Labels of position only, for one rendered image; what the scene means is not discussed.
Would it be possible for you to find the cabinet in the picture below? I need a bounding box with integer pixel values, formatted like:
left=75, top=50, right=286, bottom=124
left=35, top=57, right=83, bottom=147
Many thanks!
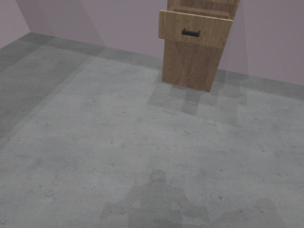
left=161, top=0, right=240, bottom=92

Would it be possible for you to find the drawer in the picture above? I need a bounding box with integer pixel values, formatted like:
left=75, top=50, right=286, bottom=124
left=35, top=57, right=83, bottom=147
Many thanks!
left=158, top=8, right=233, bottom=49

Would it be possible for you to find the handle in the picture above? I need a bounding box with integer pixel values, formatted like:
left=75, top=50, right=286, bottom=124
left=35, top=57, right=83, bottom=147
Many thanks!
left=181, top=28, right=200, bottom=37

